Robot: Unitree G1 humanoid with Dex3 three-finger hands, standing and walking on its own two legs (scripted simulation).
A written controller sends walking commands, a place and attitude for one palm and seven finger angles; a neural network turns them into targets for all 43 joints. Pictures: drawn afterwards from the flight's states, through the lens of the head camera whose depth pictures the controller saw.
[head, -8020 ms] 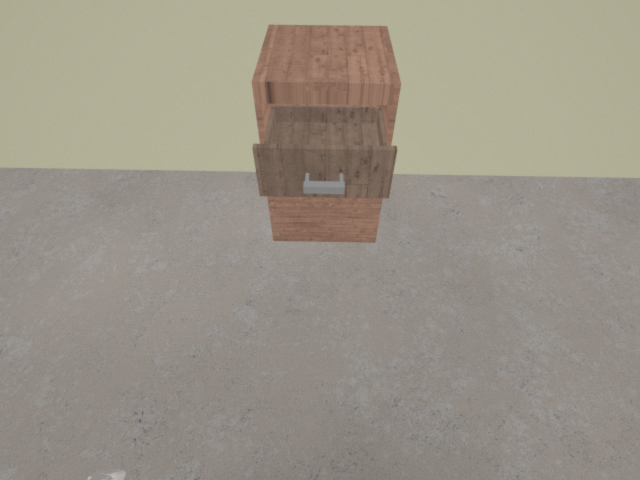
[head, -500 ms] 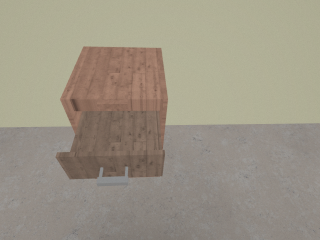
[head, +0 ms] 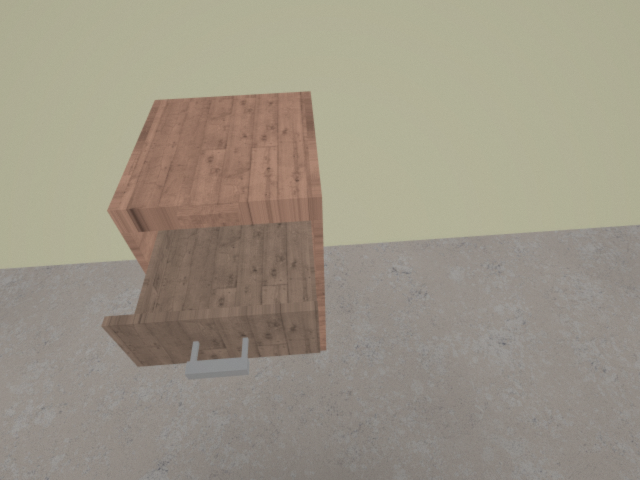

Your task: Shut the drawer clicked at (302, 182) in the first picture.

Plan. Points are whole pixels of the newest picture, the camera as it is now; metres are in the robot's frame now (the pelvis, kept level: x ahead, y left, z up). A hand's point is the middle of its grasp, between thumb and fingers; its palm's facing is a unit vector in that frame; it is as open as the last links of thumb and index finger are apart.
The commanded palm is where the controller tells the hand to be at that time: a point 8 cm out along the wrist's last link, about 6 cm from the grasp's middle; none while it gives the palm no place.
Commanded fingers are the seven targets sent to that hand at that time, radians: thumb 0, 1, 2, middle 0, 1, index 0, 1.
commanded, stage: come to a stop and stand still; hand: left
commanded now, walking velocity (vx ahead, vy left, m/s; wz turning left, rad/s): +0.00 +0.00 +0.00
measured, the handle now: (219, 356) +0.37 +0.23 -0.22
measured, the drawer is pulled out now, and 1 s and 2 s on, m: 0.22 0.22 0.22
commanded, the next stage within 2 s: look again from close up in 0.36 s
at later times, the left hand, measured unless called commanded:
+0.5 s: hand out of the picture -0.04 +0.13 -0.17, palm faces +0.03 -0.99 -0.16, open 7.3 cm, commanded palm none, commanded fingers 0.00 0.90 0.90 -0.20 -0.30 -0.20 -0.30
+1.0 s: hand out of the picture +0.03 +0.21 -0.17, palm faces +0.02 -0.98 -0.19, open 7.3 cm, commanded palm none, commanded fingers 0.00 0.90 0.90 -0.20 -0.30 -0.20 -0.30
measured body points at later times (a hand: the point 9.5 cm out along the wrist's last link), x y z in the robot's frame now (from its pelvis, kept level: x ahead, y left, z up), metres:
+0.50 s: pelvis +0.00 -0.01 +0.00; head +0.02 -0.02 +0.45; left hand -0.04 +0.19 -0.15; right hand -0.05 -0.20 -0.16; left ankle +0.01 +0.12 -0.73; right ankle -0.01 -0.07 -0.74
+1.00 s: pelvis +0.02 +0.04 +0.00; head +0.03 +0.04 +0.45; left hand +0.03 +0.26 -0.16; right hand +0.02 -0.18 -0.16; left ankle +0.01 +0.12 -0.74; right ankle -0.02 -0.07 -0.74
